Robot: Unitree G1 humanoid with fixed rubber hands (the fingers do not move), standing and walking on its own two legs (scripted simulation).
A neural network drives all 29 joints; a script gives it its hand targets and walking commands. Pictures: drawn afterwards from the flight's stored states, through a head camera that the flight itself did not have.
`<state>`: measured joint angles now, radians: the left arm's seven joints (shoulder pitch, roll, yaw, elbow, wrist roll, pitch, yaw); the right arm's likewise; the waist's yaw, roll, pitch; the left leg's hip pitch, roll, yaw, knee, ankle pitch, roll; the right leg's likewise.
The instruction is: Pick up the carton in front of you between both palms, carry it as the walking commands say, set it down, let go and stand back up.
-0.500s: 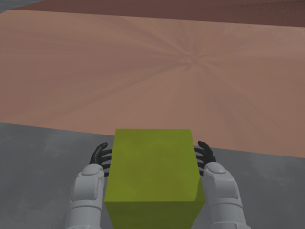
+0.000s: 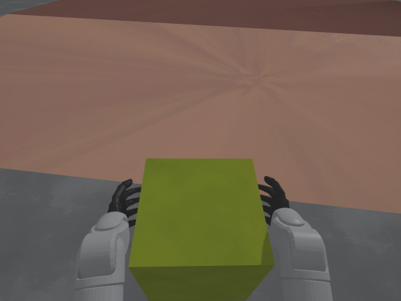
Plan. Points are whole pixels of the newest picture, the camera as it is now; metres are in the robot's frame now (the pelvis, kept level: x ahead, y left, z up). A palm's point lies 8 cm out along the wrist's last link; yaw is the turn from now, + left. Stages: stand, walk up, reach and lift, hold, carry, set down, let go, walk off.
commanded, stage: carry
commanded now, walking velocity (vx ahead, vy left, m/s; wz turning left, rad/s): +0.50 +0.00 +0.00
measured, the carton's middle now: (198, 233) +0.29 +0.01 +0.02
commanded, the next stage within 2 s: none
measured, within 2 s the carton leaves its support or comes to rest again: neither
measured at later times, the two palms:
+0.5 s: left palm (145, 134) +0.51 +0.14 +0.12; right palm (266, 141) +0.48 -0.16 +0.12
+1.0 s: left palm (167, 89) +0.79 +0.11 +0.11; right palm (252, 90) +0.82 -0.19 +0.10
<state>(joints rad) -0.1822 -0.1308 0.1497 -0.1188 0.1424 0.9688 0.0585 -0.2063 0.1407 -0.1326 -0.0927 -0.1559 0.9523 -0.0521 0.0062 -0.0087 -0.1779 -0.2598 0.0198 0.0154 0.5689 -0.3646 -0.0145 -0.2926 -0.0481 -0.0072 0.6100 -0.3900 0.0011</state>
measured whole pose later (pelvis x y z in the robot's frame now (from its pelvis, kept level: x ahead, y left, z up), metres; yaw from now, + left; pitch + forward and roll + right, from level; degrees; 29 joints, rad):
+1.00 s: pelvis +0.57 -0.05 +0.02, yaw +3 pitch +4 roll +2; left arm 0.05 -0.13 0.05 -0.48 0.06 1.14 0.11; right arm 0.04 0.13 -0.03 -0.48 -0.09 1.13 -0.10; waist 0.03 0.00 -0.10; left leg -0.60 0.12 0.11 0.88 -0.17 0.00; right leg -0.12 -0.02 -0.23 0.24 -0.20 -0.07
